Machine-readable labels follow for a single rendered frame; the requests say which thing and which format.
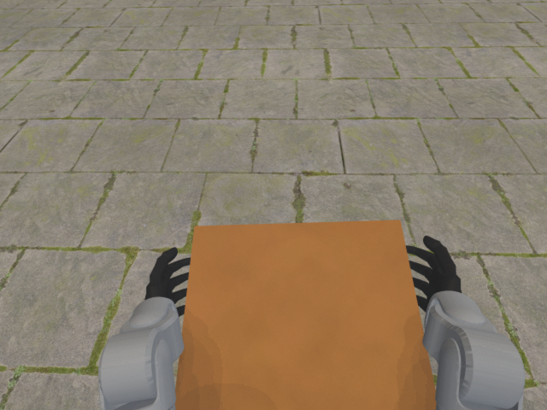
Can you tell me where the right robot hand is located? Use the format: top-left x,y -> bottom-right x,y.
406,236 -> 462,311

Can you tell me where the right robot forearm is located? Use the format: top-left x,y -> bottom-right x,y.
422,290 -> 525,410

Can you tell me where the left robot hand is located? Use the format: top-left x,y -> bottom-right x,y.
145,247 -> 191,316

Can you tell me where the carton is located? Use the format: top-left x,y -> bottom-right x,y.
175,220 -> 437,410

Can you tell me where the left robot forearm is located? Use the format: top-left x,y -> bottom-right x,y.
98,297 -> 184,410

